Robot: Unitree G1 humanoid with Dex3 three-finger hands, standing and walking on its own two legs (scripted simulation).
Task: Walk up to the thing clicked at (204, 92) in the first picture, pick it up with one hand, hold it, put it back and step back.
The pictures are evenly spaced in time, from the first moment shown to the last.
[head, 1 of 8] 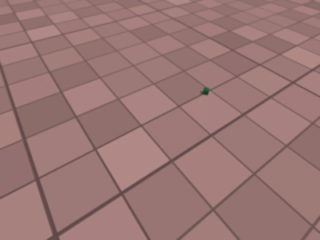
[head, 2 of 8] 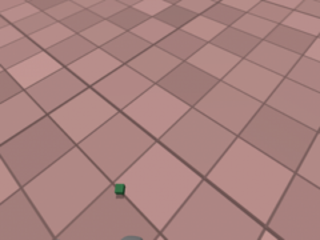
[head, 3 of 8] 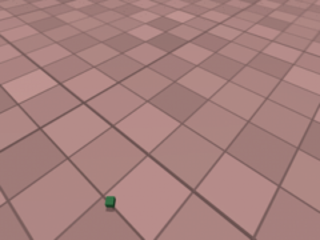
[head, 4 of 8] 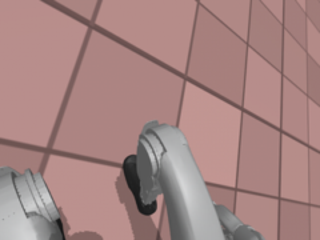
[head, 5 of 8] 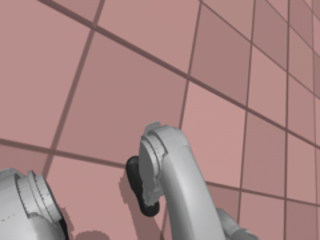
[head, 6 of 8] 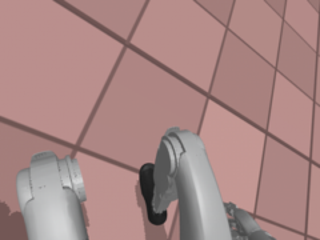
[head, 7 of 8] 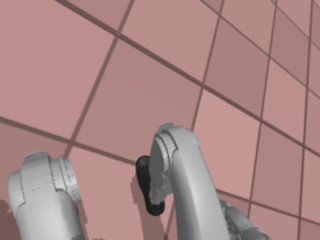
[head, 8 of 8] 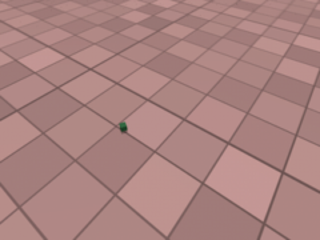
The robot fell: no
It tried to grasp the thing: yes
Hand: left
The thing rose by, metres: 0.01
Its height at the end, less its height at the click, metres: +0.00
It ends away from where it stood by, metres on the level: 0.01
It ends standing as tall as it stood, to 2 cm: yes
